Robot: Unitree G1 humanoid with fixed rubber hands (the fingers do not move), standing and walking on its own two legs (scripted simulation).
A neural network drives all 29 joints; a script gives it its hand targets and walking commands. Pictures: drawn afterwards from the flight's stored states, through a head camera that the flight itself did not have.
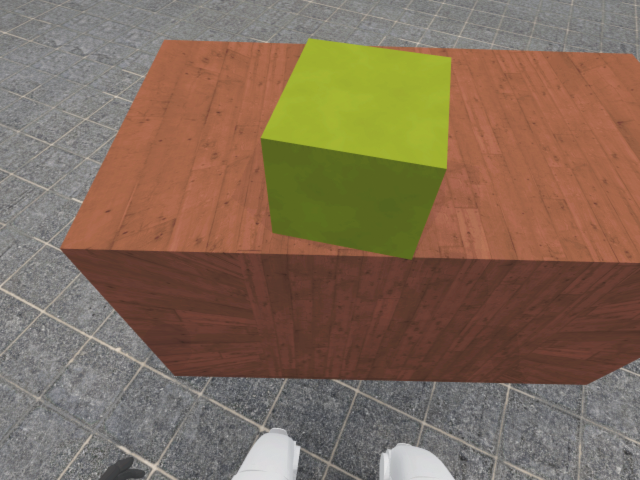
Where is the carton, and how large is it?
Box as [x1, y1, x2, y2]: [261, 38, 450, 259]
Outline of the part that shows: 309,38 261,136 261,145 272,232 411,259 446,169 450,57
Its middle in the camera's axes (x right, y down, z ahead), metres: +0.06 -0.14 +0.62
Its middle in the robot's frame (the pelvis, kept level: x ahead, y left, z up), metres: +0.59 -0.03 +0.05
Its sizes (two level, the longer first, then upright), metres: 0.255 0.228 0.195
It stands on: a pedestal, 0.65 m high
